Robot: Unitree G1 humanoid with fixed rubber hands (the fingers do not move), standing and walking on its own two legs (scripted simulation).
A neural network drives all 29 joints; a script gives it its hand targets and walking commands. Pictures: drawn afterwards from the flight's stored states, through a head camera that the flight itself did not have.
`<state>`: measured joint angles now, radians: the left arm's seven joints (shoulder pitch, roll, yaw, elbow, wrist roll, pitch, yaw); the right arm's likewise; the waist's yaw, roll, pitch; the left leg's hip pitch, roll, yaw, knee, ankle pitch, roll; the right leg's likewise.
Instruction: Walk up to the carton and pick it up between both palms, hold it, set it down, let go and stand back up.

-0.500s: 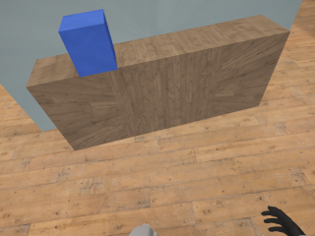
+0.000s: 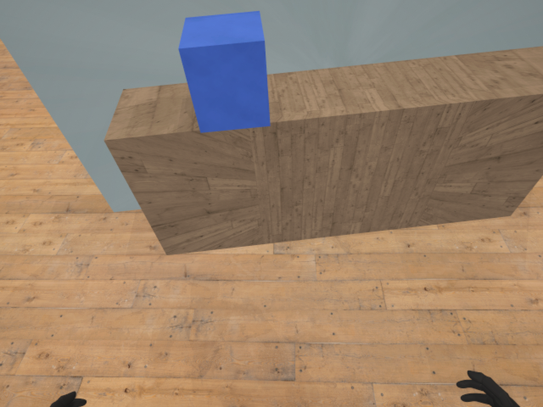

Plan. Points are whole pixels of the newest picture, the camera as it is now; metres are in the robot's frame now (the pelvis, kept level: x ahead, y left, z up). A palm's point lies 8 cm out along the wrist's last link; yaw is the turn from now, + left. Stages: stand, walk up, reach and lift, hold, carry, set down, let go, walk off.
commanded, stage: walk up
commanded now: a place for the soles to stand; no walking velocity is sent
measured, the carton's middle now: (229, 73) +0.98 +0.13 +0.01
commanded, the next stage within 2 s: none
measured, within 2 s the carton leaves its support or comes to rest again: neither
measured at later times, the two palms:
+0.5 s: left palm (21, 373) +0.21 +0.42 -0.07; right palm (415, 328) +0.26 -0.21 -0.09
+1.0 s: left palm (33, 322) +0.30 +0.45 -0.08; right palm (372, 256) +0.41 -0.18 -0.11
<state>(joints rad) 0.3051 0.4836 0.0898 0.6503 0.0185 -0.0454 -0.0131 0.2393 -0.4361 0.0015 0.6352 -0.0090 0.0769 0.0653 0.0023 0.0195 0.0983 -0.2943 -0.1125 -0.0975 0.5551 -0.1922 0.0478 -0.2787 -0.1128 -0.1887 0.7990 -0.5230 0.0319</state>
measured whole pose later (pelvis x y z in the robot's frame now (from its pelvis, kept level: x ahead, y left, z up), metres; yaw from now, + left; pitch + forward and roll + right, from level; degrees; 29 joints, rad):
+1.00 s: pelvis +0.27 +0.11 -0.02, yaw +8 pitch -1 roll +0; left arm 0.35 0.45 0.07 0.63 0.02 0.00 -0.01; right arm 0.27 -0.44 0.00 0.68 0.00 0.01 0.00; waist 0.00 0.02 0.09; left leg -0.42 -0.02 -0.07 0.74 -0.29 -0.01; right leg -0.26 -0.14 -0.17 0.87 -0.52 0.01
